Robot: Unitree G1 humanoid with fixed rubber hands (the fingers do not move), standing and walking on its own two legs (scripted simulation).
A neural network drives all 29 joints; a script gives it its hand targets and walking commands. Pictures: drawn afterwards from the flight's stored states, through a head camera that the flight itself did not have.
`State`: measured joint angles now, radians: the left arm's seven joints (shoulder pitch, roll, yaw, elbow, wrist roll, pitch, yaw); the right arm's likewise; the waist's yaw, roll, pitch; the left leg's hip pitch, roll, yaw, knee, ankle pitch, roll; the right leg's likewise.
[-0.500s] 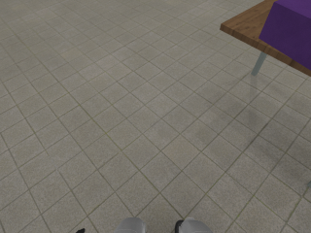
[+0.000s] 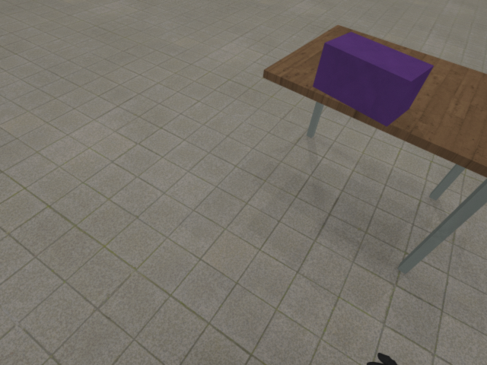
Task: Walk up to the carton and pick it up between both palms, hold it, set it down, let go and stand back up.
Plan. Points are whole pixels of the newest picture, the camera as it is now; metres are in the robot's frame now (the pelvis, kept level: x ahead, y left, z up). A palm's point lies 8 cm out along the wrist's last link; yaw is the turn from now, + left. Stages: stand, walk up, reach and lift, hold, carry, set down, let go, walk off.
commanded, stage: walk up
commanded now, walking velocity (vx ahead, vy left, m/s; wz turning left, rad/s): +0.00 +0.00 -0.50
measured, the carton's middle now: (368, 77) +1.03 -0.38 -0.01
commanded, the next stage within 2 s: none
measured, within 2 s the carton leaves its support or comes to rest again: neither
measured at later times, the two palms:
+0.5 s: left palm out of the picture +0.09 +0.22 -0.12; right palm out of the picture -0.03 -0.29 -0.12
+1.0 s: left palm (122, 304) +0.25 +0.26 -0.14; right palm out of the picture -0.07 -0.11 -0.16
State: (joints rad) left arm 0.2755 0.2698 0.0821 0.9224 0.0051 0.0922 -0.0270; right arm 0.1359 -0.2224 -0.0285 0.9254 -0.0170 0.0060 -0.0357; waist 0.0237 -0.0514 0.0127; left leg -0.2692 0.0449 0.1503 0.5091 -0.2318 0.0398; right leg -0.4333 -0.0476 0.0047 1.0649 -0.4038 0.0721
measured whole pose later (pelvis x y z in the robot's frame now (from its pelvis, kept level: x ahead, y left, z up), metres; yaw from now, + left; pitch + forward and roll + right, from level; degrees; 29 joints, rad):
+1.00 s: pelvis +0.05 +0.09 -0.02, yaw -32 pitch +2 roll +2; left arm 0.20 0.20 0.05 0.86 0.03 0.05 0.04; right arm 0.34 -0.19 -0.01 0.86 -0.05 0.04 -0.02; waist -0.05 0.00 0.06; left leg -0.14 -0.09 0.34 0.54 -0.45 0.14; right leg -0.42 -0.05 -0.14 0.76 -0.41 -0.04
